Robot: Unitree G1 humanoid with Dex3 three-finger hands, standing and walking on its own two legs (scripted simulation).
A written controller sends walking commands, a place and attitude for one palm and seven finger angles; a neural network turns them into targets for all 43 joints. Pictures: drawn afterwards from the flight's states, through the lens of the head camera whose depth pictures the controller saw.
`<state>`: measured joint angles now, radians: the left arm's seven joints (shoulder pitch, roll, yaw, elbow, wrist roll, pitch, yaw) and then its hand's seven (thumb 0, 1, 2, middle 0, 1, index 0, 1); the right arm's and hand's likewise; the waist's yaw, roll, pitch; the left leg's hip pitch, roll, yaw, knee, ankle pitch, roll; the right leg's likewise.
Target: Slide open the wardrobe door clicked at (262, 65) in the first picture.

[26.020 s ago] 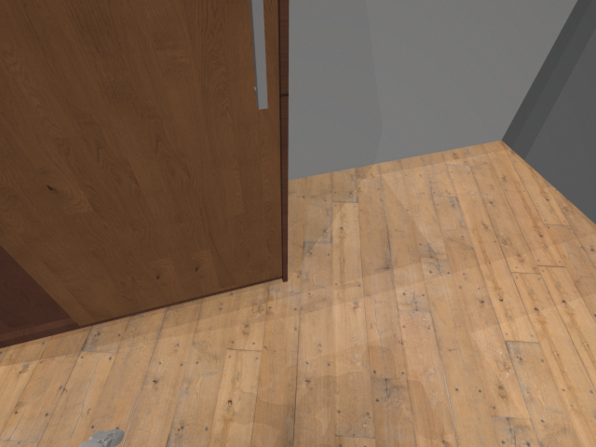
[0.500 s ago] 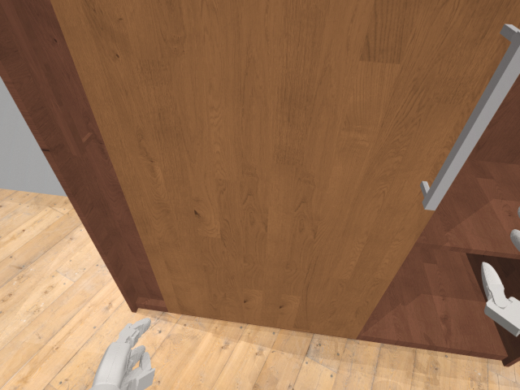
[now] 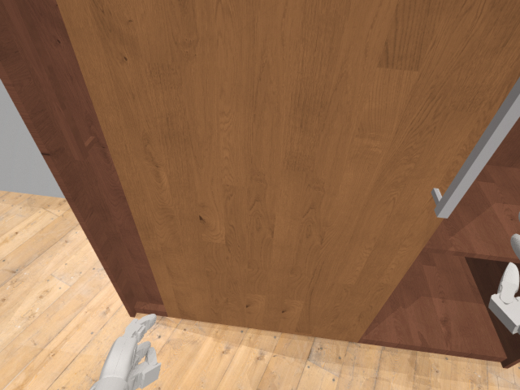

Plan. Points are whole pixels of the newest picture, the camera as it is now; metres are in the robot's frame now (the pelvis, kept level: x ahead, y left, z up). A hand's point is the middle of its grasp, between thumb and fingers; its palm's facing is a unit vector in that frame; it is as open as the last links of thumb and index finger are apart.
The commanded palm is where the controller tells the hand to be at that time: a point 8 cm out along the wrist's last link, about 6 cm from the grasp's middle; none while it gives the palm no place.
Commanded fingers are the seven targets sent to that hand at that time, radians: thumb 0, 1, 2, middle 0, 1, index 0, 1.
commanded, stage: step back with the hand held close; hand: right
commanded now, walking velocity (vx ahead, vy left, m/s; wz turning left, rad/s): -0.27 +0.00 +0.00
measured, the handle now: (480, 139) +0.44 -0.36 +0.20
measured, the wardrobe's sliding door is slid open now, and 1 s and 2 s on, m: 0.56 0.56 0.56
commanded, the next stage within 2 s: stop stepping back and stand still in 1.38 s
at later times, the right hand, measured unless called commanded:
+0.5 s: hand (516, 313) +0.17 -0.28 +0.16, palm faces +0.37 +0.80 -0.46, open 7.4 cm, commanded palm +0.12 -0.31 +0.17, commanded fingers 0.00 -0.90 -0.90 0.20 0.30 0.20 0.30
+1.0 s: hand out of the picture +0.09 -0.35 +0.16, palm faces +0.47 +0.77 -0.44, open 7.4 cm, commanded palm +0.03 -0.37 +0.17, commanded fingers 0.00 -0.90 -0.90 0.20 0.30 0.20 0.30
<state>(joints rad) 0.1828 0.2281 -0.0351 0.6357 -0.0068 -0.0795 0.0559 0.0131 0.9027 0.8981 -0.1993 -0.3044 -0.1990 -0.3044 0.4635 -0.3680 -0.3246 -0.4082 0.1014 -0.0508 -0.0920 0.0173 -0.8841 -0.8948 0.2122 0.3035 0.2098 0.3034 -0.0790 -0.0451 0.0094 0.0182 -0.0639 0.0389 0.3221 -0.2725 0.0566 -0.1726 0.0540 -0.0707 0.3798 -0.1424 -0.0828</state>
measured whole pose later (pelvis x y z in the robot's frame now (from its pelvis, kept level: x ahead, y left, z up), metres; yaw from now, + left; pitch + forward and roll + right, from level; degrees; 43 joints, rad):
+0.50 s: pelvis -0.03 -0.02 -0.01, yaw +1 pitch +1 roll +2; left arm 0.19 0.25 0.00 0.52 -0.03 0.05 0.08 0.01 0.90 0.90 -0.20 -0.30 -0.20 -0.30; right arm 0.56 -0.45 -0.41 -0.51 0.08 -0.14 -0.13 0.02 -0.88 -0.90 0.22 0.30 0.21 0.30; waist -0.02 -0.02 -0.01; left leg -0.19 -0.08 0.03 0.45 -0.27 0.02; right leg -0.37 0.03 -0.09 0.48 -0.14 -0.11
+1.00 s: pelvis -0.09 -0.07 -0.01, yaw -4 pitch +0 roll +5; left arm 0.18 0.21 0.00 0.56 0.00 -0.04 0.06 0.01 0.90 0.90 -0.20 -0.30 -0.20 -0.30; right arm 0.50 -0.44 -0.42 -0.55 0.04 -0.20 -0.12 0.02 -0.88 -0.90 0.21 0.30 0.21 0.30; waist -0.04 -0.02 0.03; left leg -0.27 -0.08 -0.01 0.50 -0.32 0.03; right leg -0.41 0.06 -0.10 0.40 -0.03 -0.11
